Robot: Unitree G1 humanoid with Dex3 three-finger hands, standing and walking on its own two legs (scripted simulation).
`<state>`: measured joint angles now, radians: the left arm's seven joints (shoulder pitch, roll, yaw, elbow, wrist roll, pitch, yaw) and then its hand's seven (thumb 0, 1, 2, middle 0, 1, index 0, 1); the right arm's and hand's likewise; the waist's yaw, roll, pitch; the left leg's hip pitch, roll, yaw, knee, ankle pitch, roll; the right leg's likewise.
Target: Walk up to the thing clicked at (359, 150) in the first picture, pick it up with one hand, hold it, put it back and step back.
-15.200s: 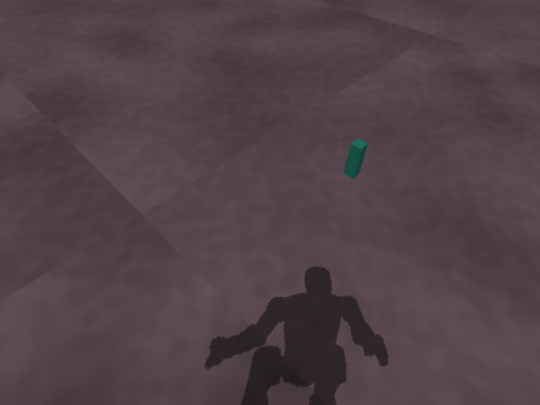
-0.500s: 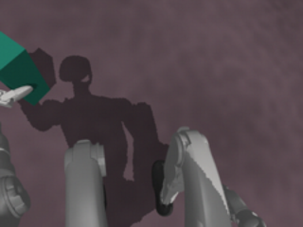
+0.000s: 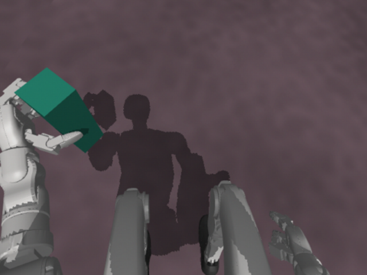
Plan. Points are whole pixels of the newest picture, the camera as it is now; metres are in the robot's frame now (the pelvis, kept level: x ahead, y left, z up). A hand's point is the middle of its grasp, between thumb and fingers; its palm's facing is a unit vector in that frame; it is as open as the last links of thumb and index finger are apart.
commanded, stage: hold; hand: left
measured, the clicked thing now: (69, 118) +0.43 +0.23 -0.01
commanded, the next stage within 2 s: crouch in 1.92 s
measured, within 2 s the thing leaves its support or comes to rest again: neither
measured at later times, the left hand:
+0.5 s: hand (15, 60) +0.41 +0.22 +0.19, palm faces +0.27 -0.96 -0.03, open 10.8 cm
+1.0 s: hand (0, 1) +0.41 +0.19 +0.26, palm faces +0.29 -0.96 -0.03, open 10.7 cm
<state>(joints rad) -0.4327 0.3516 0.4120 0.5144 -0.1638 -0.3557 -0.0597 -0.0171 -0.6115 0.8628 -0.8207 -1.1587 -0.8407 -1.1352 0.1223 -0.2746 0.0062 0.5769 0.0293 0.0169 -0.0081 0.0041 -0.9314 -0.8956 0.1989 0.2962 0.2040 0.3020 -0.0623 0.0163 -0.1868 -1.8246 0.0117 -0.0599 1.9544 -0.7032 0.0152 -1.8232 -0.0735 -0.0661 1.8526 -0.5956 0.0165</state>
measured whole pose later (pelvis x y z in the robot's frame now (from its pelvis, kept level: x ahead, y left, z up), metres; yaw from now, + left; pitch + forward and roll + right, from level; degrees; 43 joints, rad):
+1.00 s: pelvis +0.07 +0.00 +0.22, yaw +2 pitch +14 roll -2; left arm -0.16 0.17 0.17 0.39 -0.11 -0.34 0.10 -0.02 -0.61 0.89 -0.83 -1.14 -0.85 -1.11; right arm 0.24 -0.20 0.00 0.63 -0.01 -0.02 -0.04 0.01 -0.92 -0.89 0.20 0.30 0.20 0.30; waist -0.02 0.01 -0.10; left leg -0.80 0.03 -0.02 1.08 -0.52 0.00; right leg -0.81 -0.04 -0.07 1.01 -0.44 0.01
